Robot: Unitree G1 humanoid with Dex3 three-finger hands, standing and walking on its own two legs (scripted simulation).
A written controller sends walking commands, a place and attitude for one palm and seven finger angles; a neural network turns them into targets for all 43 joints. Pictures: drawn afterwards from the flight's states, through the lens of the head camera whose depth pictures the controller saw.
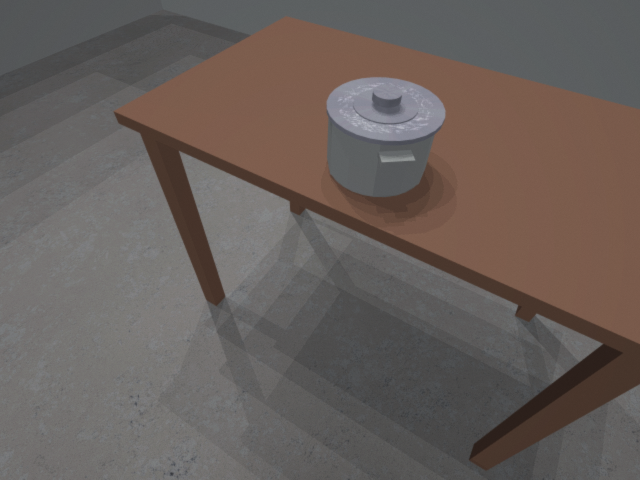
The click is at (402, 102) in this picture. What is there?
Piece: lid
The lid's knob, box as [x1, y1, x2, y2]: [372, 85, 401, 107]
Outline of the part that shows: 373,89 372,100 378,105 390,107 395,106 400,102 401,90 395,86 379,85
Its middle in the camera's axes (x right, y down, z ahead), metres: +0.11 -0.23 +0.62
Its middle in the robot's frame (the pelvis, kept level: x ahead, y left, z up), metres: +0.65 -0.06 +0.15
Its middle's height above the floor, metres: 0.93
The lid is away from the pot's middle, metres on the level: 0.00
